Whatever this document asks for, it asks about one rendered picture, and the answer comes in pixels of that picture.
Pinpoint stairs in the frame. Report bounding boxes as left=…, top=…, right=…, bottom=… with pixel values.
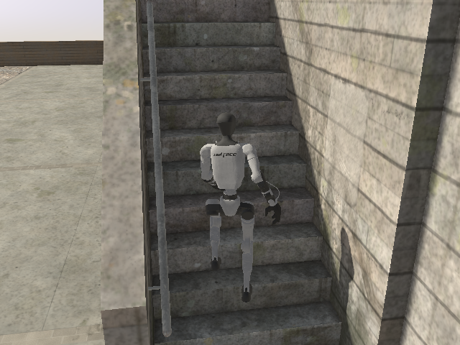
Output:
left=140, top=0, right=342, bottom=345

